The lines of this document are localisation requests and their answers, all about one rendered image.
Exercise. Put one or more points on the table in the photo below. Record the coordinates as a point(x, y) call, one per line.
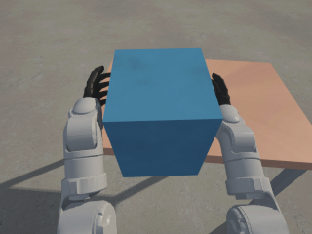
point(283, 134)

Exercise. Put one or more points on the robot right forearm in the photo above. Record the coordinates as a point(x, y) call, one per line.
point(245, 176)

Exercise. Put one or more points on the robot left forearm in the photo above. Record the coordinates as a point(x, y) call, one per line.
point(82, 144)

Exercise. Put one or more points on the robot left upper arm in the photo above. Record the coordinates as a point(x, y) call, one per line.
point(91, 217)

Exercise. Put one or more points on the carton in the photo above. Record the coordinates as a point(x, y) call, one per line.
point(161, 113)

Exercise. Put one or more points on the robot left hand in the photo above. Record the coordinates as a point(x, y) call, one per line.
point(93, 87)

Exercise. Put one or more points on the robot right upper arm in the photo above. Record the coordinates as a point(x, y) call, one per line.
point(255, 219)

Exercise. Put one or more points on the robot right hand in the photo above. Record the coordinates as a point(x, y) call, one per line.
point(220, 90)

